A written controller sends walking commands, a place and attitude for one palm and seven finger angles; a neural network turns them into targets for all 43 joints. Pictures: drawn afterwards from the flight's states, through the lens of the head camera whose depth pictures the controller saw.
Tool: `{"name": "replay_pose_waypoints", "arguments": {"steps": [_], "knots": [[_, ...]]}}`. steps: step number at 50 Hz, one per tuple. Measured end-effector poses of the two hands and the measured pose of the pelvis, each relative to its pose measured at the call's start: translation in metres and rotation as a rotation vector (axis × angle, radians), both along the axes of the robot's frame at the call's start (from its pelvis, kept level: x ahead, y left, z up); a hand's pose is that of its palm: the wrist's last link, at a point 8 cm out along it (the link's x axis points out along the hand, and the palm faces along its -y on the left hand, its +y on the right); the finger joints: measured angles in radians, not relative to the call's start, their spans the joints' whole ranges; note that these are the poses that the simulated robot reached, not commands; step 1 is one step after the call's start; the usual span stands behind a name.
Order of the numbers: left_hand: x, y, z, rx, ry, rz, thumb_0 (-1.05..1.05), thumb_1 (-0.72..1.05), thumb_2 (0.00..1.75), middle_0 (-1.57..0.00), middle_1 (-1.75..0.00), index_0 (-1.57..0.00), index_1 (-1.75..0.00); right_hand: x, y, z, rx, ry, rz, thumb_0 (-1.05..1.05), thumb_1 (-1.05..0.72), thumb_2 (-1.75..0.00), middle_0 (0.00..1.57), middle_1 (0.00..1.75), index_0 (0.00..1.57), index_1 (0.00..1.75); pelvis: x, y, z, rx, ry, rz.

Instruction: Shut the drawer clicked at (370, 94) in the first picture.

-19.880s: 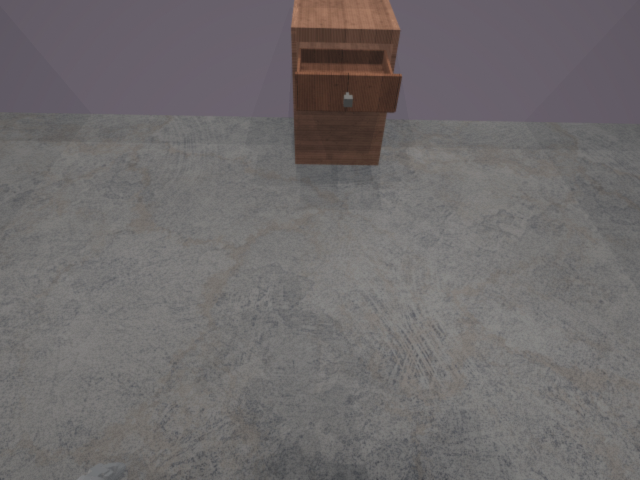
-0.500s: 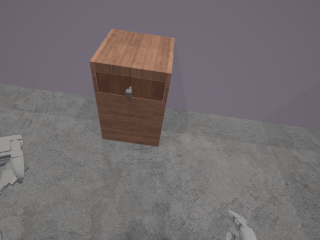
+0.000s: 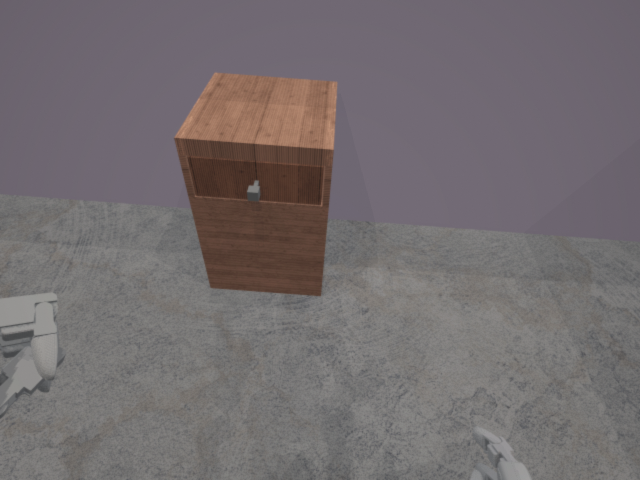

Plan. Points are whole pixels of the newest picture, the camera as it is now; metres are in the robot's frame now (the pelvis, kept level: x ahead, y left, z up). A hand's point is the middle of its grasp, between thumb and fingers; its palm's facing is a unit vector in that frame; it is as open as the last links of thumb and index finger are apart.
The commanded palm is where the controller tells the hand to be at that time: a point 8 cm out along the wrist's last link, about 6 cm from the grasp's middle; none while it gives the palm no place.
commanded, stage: let the arm hang, fingers relaxed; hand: left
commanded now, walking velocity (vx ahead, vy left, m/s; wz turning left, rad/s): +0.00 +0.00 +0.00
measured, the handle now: (254, 189) +0.92 +0.21 -0.23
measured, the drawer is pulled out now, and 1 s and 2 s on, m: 0.00 0.00 0.00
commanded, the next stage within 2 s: look to check the result in 1.10 s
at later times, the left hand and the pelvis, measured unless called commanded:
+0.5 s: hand out of the picture -0.04 +0.21 -0.16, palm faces +0.05 -0.97 -0.24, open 4.5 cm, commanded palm none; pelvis +0.00 +0.01 +0.01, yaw +2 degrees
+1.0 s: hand out of the picture -0.01 +0.17 -0.17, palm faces +0.06 -0.99 -0.16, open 7.3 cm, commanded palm none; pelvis +0.01 +0.01 +0.01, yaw +1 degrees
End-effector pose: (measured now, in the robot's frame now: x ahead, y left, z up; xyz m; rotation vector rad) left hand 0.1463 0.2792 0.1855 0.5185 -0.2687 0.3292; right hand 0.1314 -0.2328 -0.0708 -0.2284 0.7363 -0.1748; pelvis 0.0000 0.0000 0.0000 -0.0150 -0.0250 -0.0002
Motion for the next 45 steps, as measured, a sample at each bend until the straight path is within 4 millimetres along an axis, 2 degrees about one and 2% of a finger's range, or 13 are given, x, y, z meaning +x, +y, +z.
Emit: {"name": "replay_pose_waypoints", "arguments": {"steps": [1, 2, 4, 6, 9, 12, 15, 21, 24, 27, 33, 38, 45], "knots": [[0.004, -0.001, -0.008, 0.008, 0.024, -0.011, 0.02, 0.89, 0.90, -1.40, -1.60, -1.41, -1.60, 0.001, 0.000, -0.004, 0.011, 0.010, 0.019, 0.01, -0.90, -0.90, 0.20, 0.30, 0.20, 0.30, 0.000, 0.000, -0.001, -0.001, 0.008, 0.008], [0.010, 0.001, -0.026, -0.008, 0.089, -0.009, 0.01, 0.89, 0.90, -1.40, -1.60, -1.41, -1.60, 0.002, -0.001, -0.010, 0.025, 0.031, 0.036, 0.01, -0.90, -0.90, 0.20, 0.30, 0.20, 0.30, 0.000, 0.001, -0.001, 0.000, 0.013, 0.019], [0.024, 0.009, -0.083, -0.114, 0.292, 0.034, 0.01, 0.89, 0.90, -1.39, -1.59, -1.40, -1.59, 0.000, -0.002, -0.026, 0.045, 0.093, 0.050, 0.01, -0.90, -0.90, 0.20, 0.30, 0.20, 0.30, 0.001, 0.005, -0.005, 0.002, 0.016, 0.040], [0.026, 0.011, -0.153, -0.250, 0.530, 0.091, 0.01, 0.90, 0.90, -1.36, -1.57, -1.37, -1.56, -0.005, -0.001, -0.043, 0.047, 0.156, 0.056, 0.01, -0.90, -0.90, 0.20, 0.30, 0.20, 0.30, 0.002, 0.009, -0.012, -0.009, 0.016, 0.056], [-0.001, -0.010, -0.249, -0.421, 0.910, 0.136, 0.01, 0.90, 0.90, -1.29, -1.50, -1.30, -1.50, -0.022, 0.005, -0.053, 0.050, 0.258, 0.042, 0.01, -0.91, -0.90, 0.20, 0.30, 0.20, 0.30, 0.002, 0.010, -0.012, 0.006, 0.003, 0.052], [-0.052, -0.044, -0.306, -0.527, 1.223, 0.131, 0.01, 0.91, 0.90, -1.20, -1.41, -1.20, -1.41, -0.046, 0.012, -0.054, 0.057, 0.340, 0.016, 0.01, -0.91, -0.90, 0.20, 0.30, 0.20, 0.30, 0.002, 0.010, -0.007, 0.011, -0.004, 0.037], [-0.086, -0.031, -0.316, -0.542, 1.313, 0.231, 0.02, 0.90, 0.90, -1.10, -1.39, -1.10, -1.30, -0.071, 0.015, -0.053, 0.055, 0.441, -0.008, 0.01, -0.92, -0.90, 0.20, 0.30, 0.20, 0.30, 0.001, 0.007, 0.000, 0.006, 0.002, 0.037], [-0.156, -0.018, -0.318, -0.543, 1.538, 0.320, 0.02, 0.90, 0.90, -0.88, -1.12, -0.88, -1.05, -0.112, 0.009, -0.055, 0.049, 0.599, -0.050, 0.00, -0.93, -0.90, 0.20, 0.30, 0.20, 0.30, 0.001, 0.009, 0.008, 0.003, 0.010, 0.033], [-0.182, -0.020, -0.316, -0.548, 1.619, 0.351, 0.02, 0.91, 0.90, -0.76, -0.97, -0.76, -0.93, -0.127, 0.011, -0.058, 0.059, 0.651, -0.064, 0.01, -0.93, -0.90, 0.20, 0.30, 0.20, 0.30, 0.002, 0.011, 0.009, 0.004, 0.009, 0.030], [-0.197, -0.026, -0.315, -0.560, 1.670, 0.365, 0.01, 0.91, 0.90, -0.64, -0.83, -0.64, -0.80, -0.137, 0.016, -0.061, 0.076, 0.685, -0.072, 0.01, -0.92, -0.90, 0.20, 0.30, 0.20, 0.30, 0.003, 0.013, 0.010, 0.007, 0.006, 0.028], [-0.200, -0.043, -0.317, -0.589, 1.691, 0.346, 0.01, 0.91, 0.90, -0.41, -0.55, -0.42, -0.55, -0.147, 0.033, -0.066, 0.120, 0.711, -0.080, 0.01, -0.91, -0.90, 0.20, 0.30, 0.20, 0.30, 0.003, 0.015, 0.011, 0.011, -0.001, 0.024], [-0.185, -0.057, -0.321, -0.608, 1.661, 0.304, 0.01, 0.91, 0.90, -0.28, -0.41, -0.29, -0.41, -0.148, 0.047, -0.069, 0.158, 0.705, -0.087, 0.01, -0.91, -0.90, 0.20, 0.30, 0.20, 0.30, 0.004, 0.015, 0.011, 0.012, -0.003, 0.019], [-0.162, -0.067, -0.324, -0.612, 1.612, 0.262, 0.01, 0.91, 0.90, -0.22, -0.33, -0.22, -0.33, -0.152, 0.058, -0.070, 0.186, 0.701, -0.103, 0.01, -0.91, -0.90, 0.20, 0.30, 0.20, 0.30, 0.006, 0.014, 0.010, 0.014, -0.001, 0.015]]}}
